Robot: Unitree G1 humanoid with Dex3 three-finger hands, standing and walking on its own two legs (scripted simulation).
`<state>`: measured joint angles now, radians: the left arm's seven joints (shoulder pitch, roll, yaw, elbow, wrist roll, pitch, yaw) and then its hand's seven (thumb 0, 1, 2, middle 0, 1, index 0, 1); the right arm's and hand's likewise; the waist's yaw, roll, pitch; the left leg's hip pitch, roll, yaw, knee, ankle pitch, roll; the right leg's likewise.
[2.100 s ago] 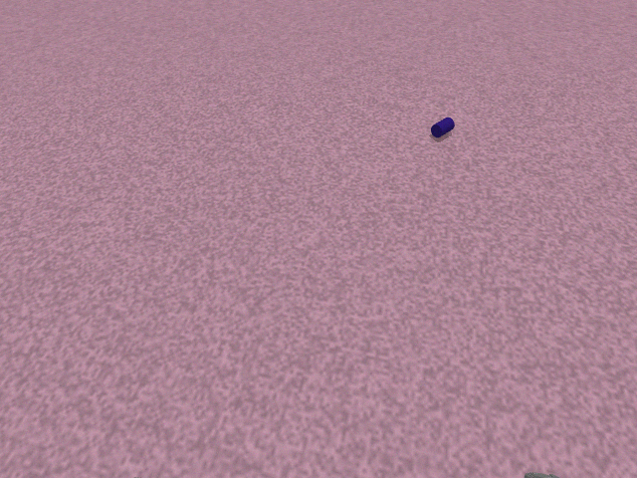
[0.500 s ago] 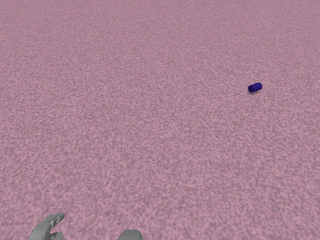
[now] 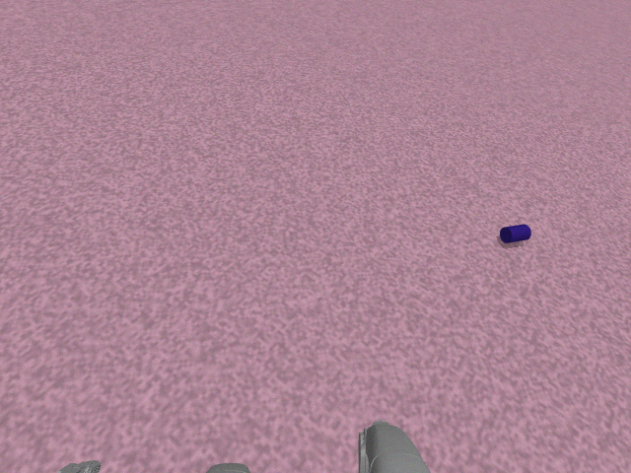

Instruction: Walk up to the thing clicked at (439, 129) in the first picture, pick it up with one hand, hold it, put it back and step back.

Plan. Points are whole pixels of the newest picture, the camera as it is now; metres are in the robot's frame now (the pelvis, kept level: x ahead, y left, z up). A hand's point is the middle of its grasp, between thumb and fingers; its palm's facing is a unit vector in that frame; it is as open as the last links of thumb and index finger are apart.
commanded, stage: walk up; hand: left
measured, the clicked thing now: (515, 233) +1.16 -0.95 -0.72
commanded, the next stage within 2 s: none
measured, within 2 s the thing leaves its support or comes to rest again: neither
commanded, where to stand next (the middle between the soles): +0.87 -1.30 m, yaw +17 degrees
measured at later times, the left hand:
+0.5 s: hand (265, 408) +0.21 +0.08 -0.12, palm faces +0.14 -0.92 -0.35, open 7.4 cm
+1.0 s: hand (372, 283) +0.45 -0.10 -0.14, palm faces +0.11 -0.93 -0.36, open 7.3 cm
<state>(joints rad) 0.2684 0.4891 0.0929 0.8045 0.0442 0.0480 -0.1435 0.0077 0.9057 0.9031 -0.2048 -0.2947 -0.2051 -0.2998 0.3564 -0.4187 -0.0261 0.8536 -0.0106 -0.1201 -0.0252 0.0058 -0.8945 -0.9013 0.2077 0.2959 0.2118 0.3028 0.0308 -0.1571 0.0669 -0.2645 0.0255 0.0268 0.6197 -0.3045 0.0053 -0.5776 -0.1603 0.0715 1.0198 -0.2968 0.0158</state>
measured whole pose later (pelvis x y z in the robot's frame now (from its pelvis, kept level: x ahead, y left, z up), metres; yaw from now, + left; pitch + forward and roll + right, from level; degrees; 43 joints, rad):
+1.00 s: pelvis +0.37 -0.41 -0.03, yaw +10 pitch -1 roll -1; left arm 0.17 0.47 0.12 0.75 0.04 0.05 -0.13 0.00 0.91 0.90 -0.20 -0.29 -0.20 -0.30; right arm 0.35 -0.54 -0.06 0.93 -0.03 -0.06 -0.08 0.01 -0.89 -0.90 0.21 0.30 0.21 0.30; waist -0.02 -0.03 0.05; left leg -0.44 0.21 -0.09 0.98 -0.51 0.04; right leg -0.47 -0.08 -0.01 0.83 -0.35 0.05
